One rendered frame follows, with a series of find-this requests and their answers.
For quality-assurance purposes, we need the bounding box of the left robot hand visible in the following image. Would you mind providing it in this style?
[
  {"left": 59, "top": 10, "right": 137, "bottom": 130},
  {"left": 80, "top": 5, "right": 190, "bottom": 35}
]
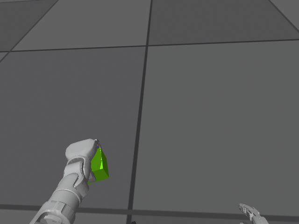
[{"left": 65, "top": 139, "right": 102, "bottom": 182}]

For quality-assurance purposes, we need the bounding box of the cube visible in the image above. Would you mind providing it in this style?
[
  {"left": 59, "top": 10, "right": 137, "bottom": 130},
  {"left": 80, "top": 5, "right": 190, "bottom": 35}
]
[{"left": 87, "top": 148, "right": 109, "bottom": 184}]

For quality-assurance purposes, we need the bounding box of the right robot hand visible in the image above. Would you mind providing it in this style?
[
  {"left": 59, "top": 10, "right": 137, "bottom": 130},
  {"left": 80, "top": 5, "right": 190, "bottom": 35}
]
[{"left": 239, "top": 203, "right": 269, "bottom": 224}]

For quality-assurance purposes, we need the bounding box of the left robot arm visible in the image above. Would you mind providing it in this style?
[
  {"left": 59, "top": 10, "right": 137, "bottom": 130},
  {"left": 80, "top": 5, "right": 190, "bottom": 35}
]
[{"left": 29, "top": 155, "right": 91, "bottom": 224}]

